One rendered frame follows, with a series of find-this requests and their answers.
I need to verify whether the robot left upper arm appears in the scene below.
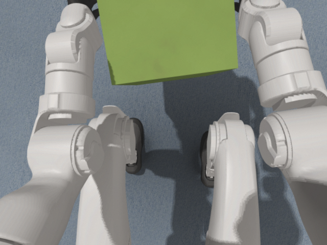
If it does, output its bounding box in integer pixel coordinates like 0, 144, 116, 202
0, 125, 104, 245

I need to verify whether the left robot hand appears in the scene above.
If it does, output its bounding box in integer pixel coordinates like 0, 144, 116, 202
67, 0, 100, 19

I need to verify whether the robot left thigh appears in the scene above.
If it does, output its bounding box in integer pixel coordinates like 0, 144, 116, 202
76, 113, 135, 245

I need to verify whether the robot right upper arm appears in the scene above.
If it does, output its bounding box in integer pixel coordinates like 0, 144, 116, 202
258, 105, 327, 245

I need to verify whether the robot right foot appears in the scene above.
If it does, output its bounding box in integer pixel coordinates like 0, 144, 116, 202
200, 131, 214, 187

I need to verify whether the carton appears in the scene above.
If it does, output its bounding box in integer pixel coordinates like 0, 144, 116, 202
97, 0, 238, 85

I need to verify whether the right robot forearm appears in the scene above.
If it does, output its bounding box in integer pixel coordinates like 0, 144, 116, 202
238, 0, 327, 111

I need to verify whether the left robot forearm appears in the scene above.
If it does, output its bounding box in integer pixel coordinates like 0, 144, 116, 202
27, 3, 103, 160

